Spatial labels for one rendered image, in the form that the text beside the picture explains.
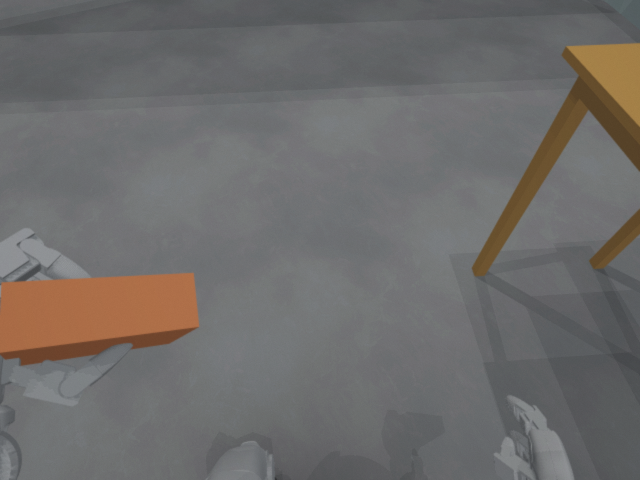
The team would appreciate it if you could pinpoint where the left robot forearm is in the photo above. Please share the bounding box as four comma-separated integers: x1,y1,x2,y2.
0,405,22,480

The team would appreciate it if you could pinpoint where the robot left thigh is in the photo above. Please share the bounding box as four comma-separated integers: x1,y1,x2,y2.
205,445,275,480

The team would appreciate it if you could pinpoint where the robot left hand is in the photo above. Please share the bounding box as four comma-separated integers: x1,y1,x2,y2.
0,228,133,406

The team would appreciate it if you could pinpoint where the table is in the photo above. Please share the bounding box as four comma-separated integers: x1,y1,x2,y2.
472,43,640,276

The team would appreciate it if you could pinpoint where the robot right hand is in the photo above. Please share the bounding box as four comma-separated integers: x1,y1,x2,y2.
494,395,574,480

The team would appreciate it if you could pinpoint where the sponge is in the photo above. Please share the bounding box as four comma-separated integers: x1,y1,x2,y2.
0,273,199,366

